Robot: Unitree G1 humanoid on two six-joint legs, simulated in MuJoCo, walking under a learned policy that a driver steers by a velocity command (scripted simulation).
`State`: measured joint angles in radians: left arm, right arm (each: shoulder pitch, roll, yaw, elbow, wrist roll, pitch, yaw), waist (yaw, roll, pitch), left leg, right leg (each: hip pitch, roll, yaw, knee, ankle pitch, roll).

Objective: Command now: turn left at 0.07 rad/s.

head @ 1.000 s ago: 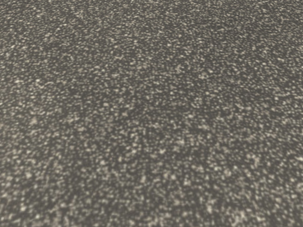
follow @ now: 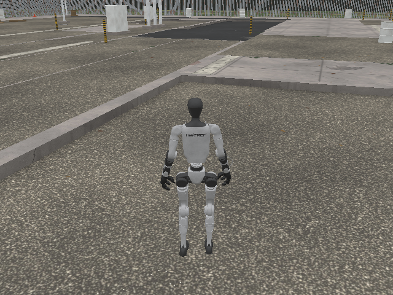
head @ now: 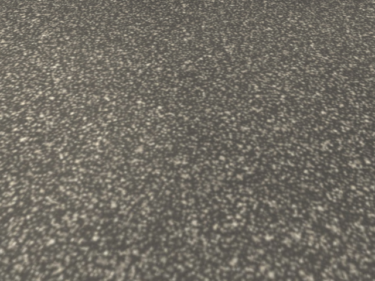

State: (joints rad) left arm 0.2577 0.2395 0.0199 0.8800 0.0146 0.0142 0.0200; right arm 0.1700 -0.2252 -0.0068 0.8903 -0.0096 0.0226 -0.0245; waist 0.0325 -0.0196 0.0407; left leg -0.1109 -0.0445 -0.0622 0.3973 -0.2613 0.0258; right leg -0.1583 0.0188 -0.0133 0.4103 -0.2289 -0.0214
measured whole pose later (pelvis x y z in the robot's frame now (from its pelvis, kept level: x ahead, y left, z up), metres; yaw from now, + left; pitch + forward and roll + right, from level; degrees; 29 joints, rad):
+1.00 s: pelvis +0.00 -0.03 +0.00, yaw -27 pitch +1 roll +0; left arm 0.24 0.29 0.06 0.86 0.03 0.04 0.02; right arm 0.12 -0.30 -0.03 0.83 0.00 0.04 -0.03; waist 0.03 -0.01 0.05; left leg -0.35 -0.04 -0.06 0.71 -0.39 -0.01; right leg -0.21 0.18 0.25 0.41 -0.18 -0.08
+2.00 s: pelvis +0.11 +0.00 -0.02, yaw -16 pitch +0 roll -1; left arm 0.29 0.29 0.05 1.03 0.04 -0.04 0.00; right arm 0.23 -0.29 -0.06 0.89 -0.03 -0.03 0.04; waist 0.00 -0.04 0.03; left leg -0.35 -0.03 0.06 0.66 -0.30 0.09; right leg -0.18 -0.06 -0.03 0.86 -0.50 -0.02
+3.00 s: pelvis +0.56 -0.05 -0.01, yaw -15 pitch +0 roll -1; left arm 0.30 0.28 0.07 0.87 0.01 0.02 0.02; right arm 0.10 -0.24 -0.01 0.78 -0.01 -0.02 -0.04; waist 0.06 -0.03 0.07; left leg -0.35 -0.02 0.00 0.54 -0.20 0.03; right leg -0.33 0.13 0.10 0.89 -0.55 -0.03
